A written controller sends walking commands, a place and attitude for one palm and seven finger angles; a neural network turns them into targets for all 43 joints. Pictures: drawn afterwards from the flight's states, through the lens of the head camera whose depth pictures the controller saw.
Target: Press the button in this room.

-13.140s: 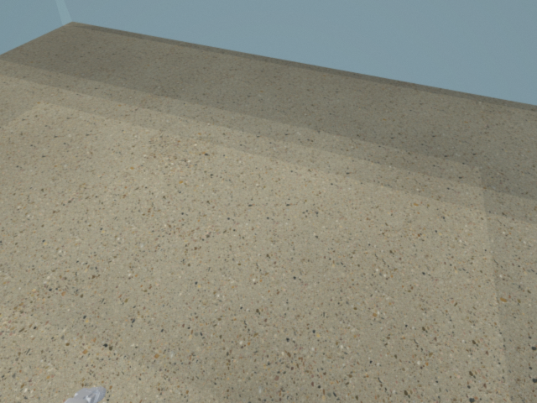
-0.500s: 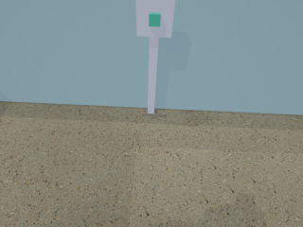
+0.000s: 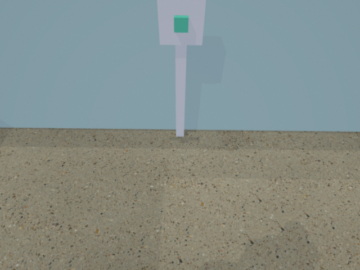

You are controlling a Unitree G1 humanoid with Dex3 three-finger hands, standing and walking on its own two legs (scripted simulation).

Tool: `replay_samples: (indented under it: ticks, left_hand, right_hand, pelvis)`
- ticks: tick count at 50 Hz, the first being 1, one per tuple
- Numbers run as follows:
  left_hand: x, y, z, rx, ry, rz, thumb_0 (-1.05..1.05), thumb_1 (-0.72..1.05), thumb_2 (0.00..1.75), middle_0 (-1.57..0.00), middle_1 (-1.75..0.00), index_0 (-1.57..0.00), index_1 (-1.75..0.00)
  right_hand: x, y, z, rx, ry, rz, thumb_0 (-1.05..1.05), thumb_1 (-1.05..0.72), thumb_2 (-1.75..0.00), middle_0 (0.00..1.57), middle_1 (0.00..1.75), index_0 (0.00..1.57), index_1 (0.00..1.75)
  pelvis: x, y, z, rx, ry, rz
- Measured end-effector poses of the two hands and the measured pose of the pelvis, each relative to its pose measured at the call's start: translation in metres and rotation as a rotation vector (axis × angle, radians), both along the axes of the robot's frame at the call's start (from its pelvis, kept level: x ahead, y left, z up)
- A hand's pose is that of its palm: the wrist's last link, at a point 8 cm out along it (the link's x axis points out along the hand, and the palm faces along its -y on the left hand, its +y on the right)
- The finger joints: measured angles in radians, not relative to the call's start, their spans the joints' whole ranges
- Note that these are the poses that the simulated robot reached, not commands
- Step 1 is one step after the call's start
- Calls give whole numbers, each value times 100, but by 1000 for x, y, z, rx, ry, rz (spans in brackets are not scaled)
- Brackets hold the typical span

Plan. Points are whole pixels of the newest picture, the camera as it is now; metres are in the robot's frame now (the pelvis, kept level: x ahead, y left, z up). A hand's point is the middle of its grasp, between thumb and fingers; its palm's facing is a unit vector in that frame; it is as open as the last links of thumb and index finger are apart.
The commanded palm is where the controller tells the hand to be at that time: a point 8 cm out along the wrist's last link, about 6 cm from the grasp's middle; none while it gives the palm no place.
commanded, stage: stand and wait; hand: left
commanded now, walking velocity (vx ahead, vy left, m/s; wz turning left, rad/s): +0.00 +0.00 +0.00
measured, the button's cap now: (181, 23) +1.11 +0.07 +0.07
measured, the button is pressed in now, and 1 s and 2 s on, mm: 0 0 0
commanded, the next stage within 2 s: look at it before walking up in 0.20 s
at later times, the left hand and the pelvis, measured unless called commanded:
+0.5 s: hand out of the picture +0.00 +0.16 -0.18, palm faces +0.04 -0.98 -0.18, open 7.3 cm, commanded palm none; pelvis +0.00 +0.00 +0.00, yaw +0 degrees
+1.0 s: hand out of the picture +0.03 +0.21 -0.17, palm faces +0.02 -0.96 -0.27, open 7.4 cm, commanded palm none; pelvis +0.00 +0.00 +0.00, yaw -1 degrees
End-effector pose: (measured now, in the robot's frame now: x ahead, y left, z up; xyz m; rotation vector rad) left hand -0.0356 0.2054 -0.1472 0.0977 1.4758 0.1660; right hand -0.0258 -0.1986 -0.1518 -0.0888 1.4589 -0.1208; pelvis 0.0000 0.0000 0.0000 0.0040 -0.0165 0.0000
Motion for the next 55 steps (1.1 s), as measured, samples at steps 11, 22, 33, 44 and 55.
replay_samples:
  ticks: [11, 22, 33, 44, 55]
  left_hand:
    - [28, 8, -1, 24, -57, -25, 2, 93, 90, -20, -30, -20, -30]
    - [28, 9, -1, 22, -59, -24, 1, 92, 90, -20, -30, -20, -30]
    - [28, 13, 0, 24, -66, -29, 0, 91, 90, -20, -30, -20, -30]
    - [46, 36, 7, 74, -116, -53, 0, 91, 90, -20, -30, -20, -30]
    - [71, 47, 7, 95, -107, -104, 0, 91, 90, -20, -30, -20, -30]
  right_hand:
    - [-4, 4, -1, 5, 8, -27, 1, -91, -90, 20, 30, 20, 29]
    - [2, -7, 1, -20, -3, -21, 1, -91, -90, 20, 30, 20, 29]
    - [14, -23, 4, -54, -37, -3, 1, -91, -90, 20, 30, 20, 29]
    - [33, -45, 10, -96, -87, 23, 1, -91, -90, 20, 30, 20, 29]
    - [46, -57, 4, -115, -137, -23, 1, -91, -90, 20, 30, 20, 29]
  pelvis:
    - [6, -1, -1, -1, -1, -4]
    - [6, -1, -1, -1, -5, -3]
    - [3, -2, 0, -2, -9, -2]
    - [-1, -2, 0, -3, -13, 0]
    - [9, -5, -7, 7, 4, -70]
